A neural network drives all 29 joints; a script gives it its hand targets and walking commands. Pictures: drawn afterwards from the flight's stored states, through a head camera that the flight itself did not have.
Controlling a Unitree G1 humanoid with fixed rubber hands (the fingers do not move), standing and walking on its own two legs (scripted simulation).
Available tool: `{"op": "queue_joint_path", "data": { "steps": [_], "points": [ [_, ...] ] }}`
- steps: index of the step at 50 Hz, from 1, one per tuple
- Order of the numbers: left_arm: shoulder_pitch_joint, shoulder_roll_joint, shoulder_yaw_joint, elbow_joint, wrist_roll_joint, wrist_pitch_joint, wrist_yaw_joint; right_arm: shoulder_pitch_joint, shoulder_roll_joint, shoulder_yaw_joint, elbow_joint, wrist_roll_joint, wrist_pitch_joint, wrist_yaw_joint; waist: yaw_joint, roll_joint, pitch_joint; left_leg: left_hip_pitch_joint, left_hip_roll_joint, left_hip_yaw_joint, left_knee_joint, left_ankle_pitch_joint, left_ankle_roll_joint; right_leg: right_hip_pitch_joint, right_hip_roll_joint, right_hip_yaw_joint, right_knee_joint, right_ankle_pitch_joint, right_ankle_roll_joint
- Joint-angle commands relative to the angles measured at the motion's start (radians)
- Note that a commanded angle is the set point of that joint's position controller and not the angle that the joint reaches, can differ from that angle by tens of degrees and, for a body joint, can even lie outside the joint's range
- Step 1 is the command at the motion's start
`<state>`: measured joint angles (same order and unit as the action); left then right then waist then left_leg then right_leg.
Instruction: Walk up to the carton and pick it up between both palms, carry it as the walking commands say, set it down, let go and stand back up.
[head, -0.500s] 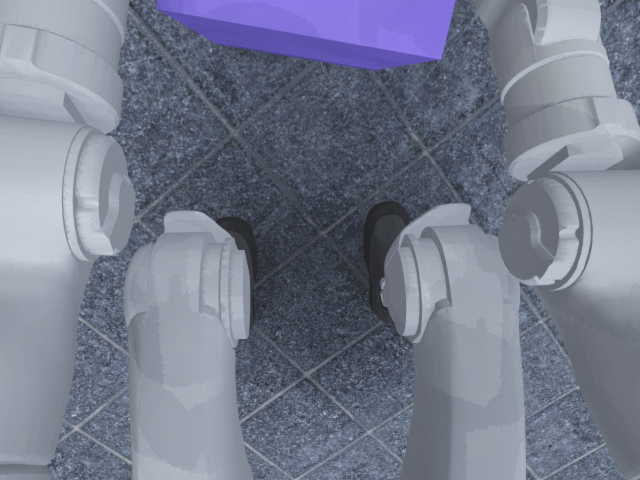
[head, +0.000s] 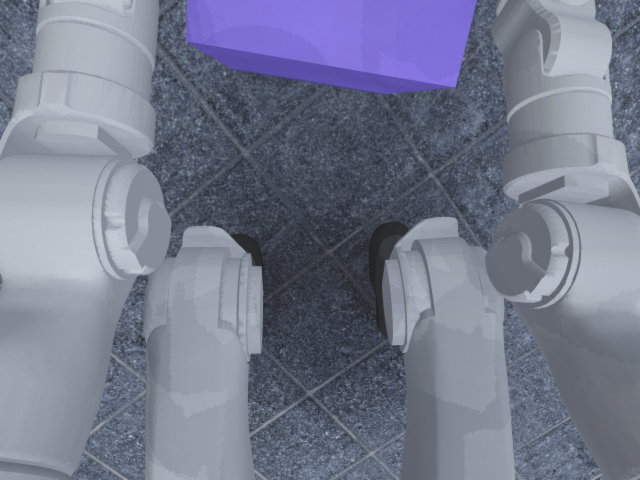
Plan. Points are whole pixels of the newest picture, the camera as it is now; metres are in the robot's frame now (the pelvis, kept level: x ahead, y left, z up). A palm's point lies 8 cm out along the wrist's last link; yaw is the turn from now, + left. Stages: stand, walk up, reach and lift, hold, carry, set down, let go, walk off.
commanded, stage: reach and lift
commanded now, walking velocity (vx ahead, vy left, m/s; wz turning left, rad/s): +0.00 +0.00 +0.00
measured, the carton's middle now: out of the picture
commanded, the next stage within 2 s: none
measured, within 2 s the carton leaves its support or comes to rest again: leaves its support in 0.24 s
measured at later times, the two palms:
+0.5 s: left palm out of the picture +0.58 +0.15 -0.11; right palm out of the picture +0.54 -0.15 -0.13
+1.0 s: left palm out of the picture +0.58 +0.14 -0.06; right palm out of the picture +0.55 -0.16 -0.07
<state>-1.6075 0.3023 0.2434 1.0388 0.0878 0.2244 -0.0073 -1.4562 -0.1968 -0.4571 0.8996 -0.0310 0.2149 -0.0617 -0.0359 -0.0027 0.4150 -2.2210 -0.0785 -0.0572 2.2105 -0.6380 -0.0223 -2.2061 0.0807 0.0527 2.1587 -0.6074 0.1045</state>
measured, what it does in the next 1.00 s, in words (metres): rises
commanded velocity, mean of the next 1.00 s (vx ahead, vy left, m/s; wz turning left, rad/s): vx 0.00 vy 0.00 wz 0.00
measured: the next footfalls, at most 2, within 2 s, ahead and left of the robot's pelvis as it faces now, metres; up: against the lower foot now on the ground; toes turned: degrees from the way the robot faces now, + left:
none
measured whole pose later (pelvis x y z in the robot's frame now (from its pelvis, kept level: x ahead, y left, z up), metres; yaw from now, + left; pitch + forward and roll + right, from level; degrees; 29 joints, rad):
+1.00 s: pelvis -0.02 -0.01 +0.07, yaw +2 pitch +32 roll -2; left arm -1.62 0.24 0.28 0.80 0.14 0.37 0.04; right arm -1.46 -0.11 -0.52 0.57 -0.08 0.38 -0.15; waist -0.03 0.01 0.52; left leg -1.96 -0.11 -0.08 1.99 -0.58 -0.05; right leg -1.95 0.09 0.06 1.96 -0.57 0.09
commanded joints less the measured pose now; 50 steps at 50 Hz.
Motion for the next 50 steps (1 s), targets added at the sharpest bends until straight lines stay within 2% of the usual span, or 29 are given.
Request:
{"op": "queue_joint_path", "data": {
  "steps": [1, 3, 5, 6, 8, 10, 11, 14, 16, 17, 18, 19, 20, 21, 22, 24, 28, 32, 33, 34, 35, 36, 37, 40, 41, 44, 47, 49, 50],
  "points": [
    [-0.306, -0.866, -0.263, -0.018, -0.076, 0.009, -0.224, -0.510, 0.816, 0.331, -0.064, 0.094, -0.001, 0.239, -0.023, 0.089, -1.059, 0.573, -0.026, 0.070, -0.188, 0.395, 0.039, 0.350, 0.042, -0.167, -0.104, 0.325, -0.055],
    [-0.275, -0.888, -0.272, -0.015, -0.083, 0.009, -0.214, -0.549, 0.815, 0.373, -0.102, 0.102, -0.003, 0.234, -0.019, 0.037, -1.103, 0.612, -0.036, 0.059, -0.183, 0.444, 0.043, 0.403, 0.047, -0.180, -0.095, 0.351, -0.043],
    [-0.302, -0.903, -0.313, -0.037, -0.106, 0.011, -0.214, -0.570, 0.792, 0.382, -0.164, 0.120, -0.015, 0.227, -0.051, 0.114, -1.207, 0.640, -0.034, 0.077, -0.172, 0.437, 0.024, 0.446, 0.050, -0.178, -0.099, 0.369, -0.050],
    [-0.354, -0.892, -0.342, -0.083, -0.125, 0.006, -0.207, -0.590, 0.827, 0.419, -0.190, 0.145, -0.009, 0.225, -0.044, 0.072, -1.267, 0.661, -0.024, 0.078, -0.168, 0.474, 0.028, 0.469, 0.048, -0.179, -0.099, 0.408, -0.045],
    [-0.380, -0.926, -0.359, -0.133, -0.141, -0.006, -0.194, -0.666, 0.857, 0.462, -0.236, 0.183, -0.014, 0.220, -0.016, 0.087, -1.389, 0.723, -0.031, 0.080, -0.172, 0.543, 0.029, 0.496, 0.048, -0.188, -0.088, 0.459, -0.038],
    [-0.427, -0.932, -0.374, -0.165, -0.162, 0.000, -0.190, -0.717, 0.844, 0.472, -0.277, 0.180, -0.008, 0.208, -0.049, 0.057, -1.485, 0.729, -0.034, 0.088, -0.174, 0.529, 0.022, 0.604, 0.050, -0.195, -0.104, 0.484, -0.038],
    [-0.410, -0.925, -0.359, -0.127, -0.155, 0.006, -0.187, -0.743, 0.866, 0.475, -0.276, 0.197, -0.002, 0.202, -0.015, 0.060, -1.525, 0.747, -0.035, 0.096, -0.181, 0.502, 0.026, 0.616, 0.047, -0.198, -0.103, 0.458, -0.036],
    [-0.521, -0.868, -0.386, -0.207, -0.180, 0.020, -0.197, -0.754, 0.882, 0.497, -0.264, 0.201, 0.032, 0.195, -0.012, 0.021, -1.665, 0.751, -0.023, 0.119, -0.188, 0.429, 0.019, 0.735, 0.046, -0.192, -0.131, 0.430, -0.047],
    [-0.520, -0.924, -0.415, -0.225, -0.182, 0.029, -0.196, -0.737, 0.900, 0.490, -0.244, 0.204, 0.043, 0.199, -0.032, 0.075, -1.682, 0.812, -0.031, 0.123, -0.196, 0.488, 0.015, 0.721, 0.057, -0.209, -0.131, 0.464, -0.042],
    [-0.538, -0.874, -0.407, -0.235, -0.167, 0.031, -0.195, -0.718, 0.912, 0.475, -0.210, 0.203, 0.056, 0.207, -0.011, 0.080, -1.653, 0.788, -0.029, 0.127, -0.206, 0.433, 0.014, 0.697, 0.053, -0.196, -0.142, 0.427, -0.048],
    [-0.519, -0.907, -0.353, -0.187, -0.149, 0.040, -0.202, -0.719, 0.913, 0.447, -0.173, 0.161, 0.065, 0.211, -0.019, 0.035, -1.548, 0.700, -0.034, 0.128, -0.227, 0.364, 0.023, 0.663, 0.052, -0.196, -0.165, 0.352, -0.041],
    [-0.490, -0.904, -0.343, -0.126, -0.134, 0.057, -0.209, -0.797, 0.882, 0.435, -0.254, 0.167, 0.059, 0.206, 0.004, 0.088, -1.525, 0.706, -0.026, 0.137, -0.222, 0.326, 0.029, 0.622, 0.049, -0.185, -0.173, 0.310, -0.043],
    [-0.508, -0.899, -0.319, -0.180, -0.139, 0.052, -0.212, -0.782, 0.931, 0.439, -0.220, 0.150, 0.073, 0.208, 0.009, 0.018, -1.520, 0.666, -0.039, 0.132, -0.238, 0.327, 0.035, 0.671, 0.048, -0.192, -0.178, 0.316, -0.037],
    [-0.463, -0.903, -0.265, -0.077, -0.107, 0.063, -0.224, -0.787, 0.910, 0.401, -0.197, 0.124, 0.074, 0.205, 0.007, 0.038, -1.419, 0.588, -0.034, 0.152, -0.245, 0.269, 0.029, 0.640, 0.048, -0.188, -0.201, 0.269, -0.038],
    [-0.466, -0.891, -0.256, -0.105, -0.120, 0.065, -0.230, -0.801, 0.891, 0.411, -0.239, 0.115, 0.077, 0.204, -0.009, -0.016, -1.458, 0.590, -0.031, 0.140, -0.248, 0.257, 0.037, 0.693, 0.048, -0.186, -0.203, 0.265, -0.038],
    [-0.518, -0.915, -0.288, -0.167, -0.123, 0.066, -0.230, -0.805, 0.896, 0.409, -0.277, 0.121, 0.078, 0.198, -0.033, 0.014, -1.554, 0.656, -0.038, 0.138, -0.253, 0.315, 0.032, 0.717, 0.052, -0.195, -0.201, 0.328, -0.040],
    [-0.414, -0.977, -0.249, -0.024, -0.085, 0.105, -0.242, -0.819, 0.876, 0.403, -0.286, 0.100, 0.082, 0.198, -0.041, 0.028, -1.555, 0.681, -0.046, 0.133, -0.274, 0.290, 0.029, 0.696, 0.048, -0.204, -0.235, 0.293, -0.048],
    [-0.463, -0.968, -0.278, -0.119, -0.081, 0.114, -0.246, -0.783, 0.876, 0.369, -0.297, 0.071, 0.100, 0.214, -0.084, 0.091, -1.611, 0.747, -0.044, 0.129, -0.294, 0.310, 0.017, 0.666, 0.053, -0.201, -0.254, 0.312, -0.058],
    [-0.413, -0.994, -0.243, -0.101, -0.059, 0.118, -0.245, -0.803, 0.894, 0.395, -0.310, 0.079, 0.103, 0.220, -0.052, 0.057, -1.616, 0.755, -0.052, 0.116, -0.305, 0.354, 0.022, 0.691, 0.057, -0.210, -0.250, 0.338, -0.045],
    [-0.402, -1.001, -0.249, -0.113, -0.053, 0.114, -0.245, -0.731, 0.907, 0.375, -0.252, 0.038, 0.117, 0.224, -0.088, 0.032, -1.557, 0.734, -0.053, 0.111, -0.309, 0.354, 0.021, 0.669, 0.055, -0.210, -0.256, 0.346, -0.051],
    [-0.435, -0.995, -0.269, -0.143, -0.058, 0.115, -0.244, -0.705, 0.928, 0.374, -0.246, 0.054, 0.119, 0.232, -0.058, 0.094, -1.617, 0.753, -0.051, 0.134, -0.305, 0.344, 0.011, 0.682, 0.055, -0.191, -0.262, 0.336, -0.059],
    [-0.448, -1.017, -0.285, -0.185, -0.076, 0.108, -0.237, -0.736, 0.945, 0.406, -0.281, 0.068, 0.117, 0.238, -0.072, 0.031, -1.680, 0.795, -0.055, 0.111, -0.316, 0.392, 0.017, 0.702, 0.057, -0.215, -0.257, 0.373, -0.049],
    [-0.466, -1.026, -0.311, -0.227, -0.076, 0.106, -0.231, -0.702, 0.957, 0.403, -0.296, 0.090, 0.120, 0.242, -0.079, 0.091, -1.742, 0.861, -0.053, 0.108, -0.313, 0.429, 0.013, 0.710, 0.063, -0.216, -0.246, 0.408, -0.052],
    [-0.505, -1.007, -0.346, -0.280, -0.093, 0.108, -0.213, -0.773, 0.968, 0.454, -0.373, 0.128, 0.122, 0.252, -0.031, 0.114, -1.831, 0.924, -0.052, 0.116, -0.321, 0.490, 0.012, 0.704, 0.064, -0.208, -0.254, 0.443, -0.050],
    [-0.496, -1.030, -0.377, -0.300, -0.105, 0.109, -0.209, -0.764, 0.963, 0.470, -0.370, 0.130, 0.125, 0.253, -0.053, 0.128, -1.879, 0.982, -0.059, 0.116, -0.316, 0.535, 0.008, 0.710, 0.061, -0.218, -0.255, 0.464, -0.048],
    [-0.516, -1.046, -0.410, -0.395, -0.148, 0.119, -0.197, -0.790, 0.998, 0.534, -0.473, 0.167, 0.144, 0.242, -0.056, 0.054, -2.071, 1.039, -0.072, 0.117, -0.337, 0.554, 0.017, 0.869, 0.071, -0.216, -0.275, 0.513, -0.048],
    [-0.461, -1.037, -0.371, -0.282, -0.107, 0.141, -0.200, -0.770, 0.988, 0.540, -0.393, 0.150, 0.166, 0.247, -0.019, 0.018, -1.894, 0.904, -0.068, 0.120, -0.374, 0.471, 0.021, 0.806, 0.067, -0.204, -0.301, 0.445, -0.045],
    [-0.365, -1.074, -0.318, -0.176, -0.059, 0.154, -0.221, -0.710, 0.996, 0.490, -0.342, 0.101, 0.168, 0.255, -0.025, 0.038, -1.799, 0.851, -0.071, 0.130, -0.405, 0.414, 0.019, 0.764, 0.067, -0.207, -0.337, 0.388, -0.048],
    [-0.379, -1.071, -0.309, -0.209, -0.064, 0.147, -0.225, -0.698, 1.022, 0.487, -0.317, 0.103, 0.171, 0.256, -0.010, 0.029, -1.783, 0.836, -0.074, 0.139, -0.409, 0.409, 0.018, 0.767, 0.070, -0.197, -0.352, 0.377, -0.044]
  ]
}}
